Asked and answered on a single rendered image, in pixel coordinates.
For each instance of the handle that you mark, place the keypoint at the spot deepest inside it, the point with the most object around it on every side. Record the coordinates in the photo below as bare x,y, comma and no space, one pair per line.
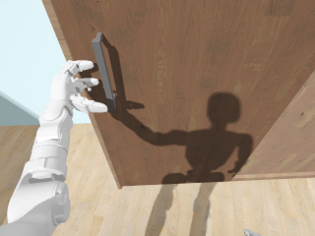
101,63

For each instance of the wardrobe door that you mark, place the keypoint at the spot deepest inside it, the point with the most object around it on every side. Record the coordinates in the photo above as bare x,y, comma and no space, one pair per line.
289,146
198,84

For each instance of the robot left forearm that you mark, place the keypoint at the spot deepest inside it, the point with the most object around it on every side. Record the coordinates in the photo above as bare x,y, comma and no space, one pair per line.
50,148

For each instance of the left robot upper arm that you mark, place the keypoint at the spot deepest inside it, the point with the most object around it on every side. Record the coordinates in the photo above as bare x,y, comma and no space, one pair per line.
37,209

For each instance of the robot left hand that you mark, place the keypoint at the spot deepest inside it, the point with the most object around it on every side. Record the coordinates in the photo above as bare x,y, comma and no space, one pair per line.
63,88

